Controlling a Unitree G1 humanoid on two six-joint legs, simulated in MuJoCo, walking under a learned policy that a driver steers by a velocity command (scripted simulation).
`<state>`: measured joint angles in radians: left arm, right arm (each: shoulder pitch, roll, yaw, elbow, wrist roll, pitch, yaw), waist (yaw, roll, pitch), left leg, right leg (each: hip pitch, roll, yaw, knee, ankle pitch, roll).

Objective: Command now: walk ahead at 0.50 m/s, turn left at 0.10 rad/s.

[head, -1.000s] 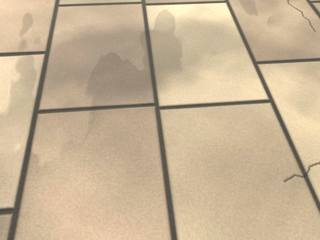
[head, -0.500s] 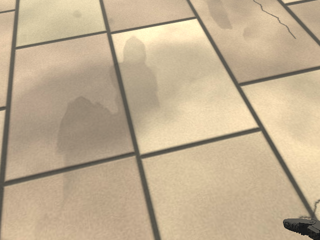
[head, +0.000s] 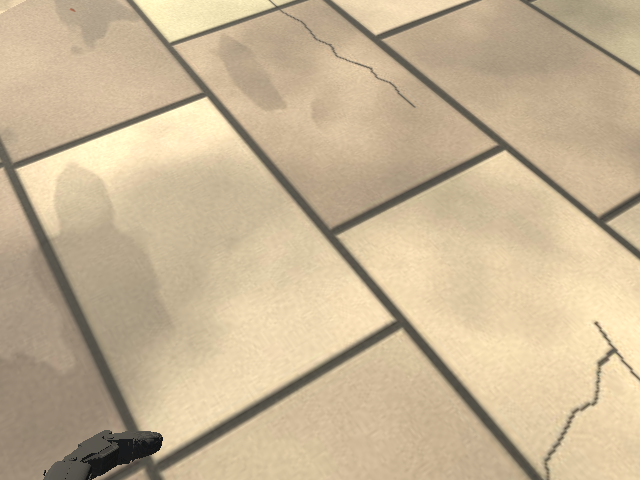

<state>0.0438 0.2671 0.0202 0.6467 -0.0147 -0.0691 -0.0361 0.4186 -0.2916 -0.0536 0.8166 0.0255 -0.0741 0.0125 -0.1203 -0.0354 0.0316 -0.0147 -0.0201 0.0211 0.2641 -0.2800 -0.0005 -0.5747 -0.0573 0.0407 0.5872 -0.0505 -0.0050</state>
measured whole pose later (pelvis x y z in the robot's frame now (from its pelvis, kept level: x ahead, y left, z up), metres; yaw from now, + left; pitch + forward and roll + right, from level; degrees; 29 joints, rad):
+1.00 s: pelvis +0.49 +0.08 +0.00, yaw +33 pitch +2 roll +0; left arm 0.04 0.29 0.04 0.71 0.01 -0.06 -0.01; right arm 0.27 -0.31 -0.08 0.68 0.02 0.01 -0.03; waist -0.06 -0.03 0.05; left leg -0.22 -0.13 -0.17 0.48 -0.29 0.06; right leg -0.56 0.01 0.11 0.59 -0.07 0.07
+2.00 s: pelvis +0.57 +0.14 -0.01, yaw +41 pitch +0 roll +1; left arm 0.16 0.28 0.04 0.93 -0.02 0.00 0.00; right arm 0.24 -0.27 -0.05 0.75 -0.01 0.02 -0.06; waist 0.01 -0.01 0.04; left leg -0.18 -0.01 0.03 0.56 -0.37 0.01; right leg -0.34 -0.02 0.04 0.62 -0.27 0.01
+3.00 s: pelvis +0.76 +0.17 -0.01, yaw +14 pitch +2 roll +0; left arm 0.08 0.24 0.04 0.72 0.00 -0.02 -0.02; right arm 0.33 -0.28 -0.05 0.83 0.01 -0.04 -0.02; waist -0.04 0.02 0.05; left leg -0.34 0.06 -0.02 1.06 -0.58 -0.06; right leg -0.42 0.02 -0.01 0.51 -0.13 -0.04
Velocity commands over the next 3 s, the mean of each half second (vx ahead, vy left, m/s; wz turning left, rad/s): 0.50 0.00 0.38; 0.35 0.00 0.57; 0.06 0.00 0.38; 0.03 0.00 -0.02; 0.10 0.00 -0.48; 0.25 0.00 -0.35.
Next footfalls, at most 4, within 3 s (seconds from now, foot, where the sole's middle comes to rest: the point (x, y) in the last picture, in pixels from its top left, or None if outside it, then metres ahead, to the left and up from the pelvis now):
0.08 right None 0.21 -0.14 -0.78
0.60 left None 0.44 0.16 -0.78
1.06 right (254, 375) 0.71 0.09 -0.78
1.44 left None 0.49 0.22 -0.78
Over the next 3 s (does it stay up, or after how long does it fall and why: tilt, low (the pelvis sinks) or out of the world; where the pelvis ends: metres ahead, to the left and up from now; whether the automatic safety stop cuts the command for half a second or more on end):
stays up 0.76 0.17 -0.01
